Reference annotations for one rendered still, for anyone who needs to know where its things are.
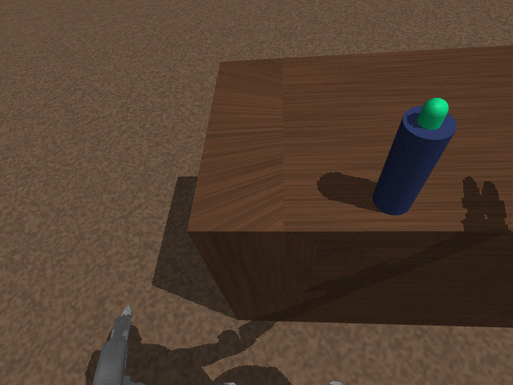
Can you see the left robot hand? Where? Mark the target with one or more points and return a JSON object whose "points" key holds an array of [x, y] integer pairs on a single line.
{"points": [[111, 367]]}

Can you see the bottle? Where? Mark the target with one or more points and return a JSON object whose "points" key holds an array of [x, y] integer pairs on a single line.
{"points": [[422, 137]]}

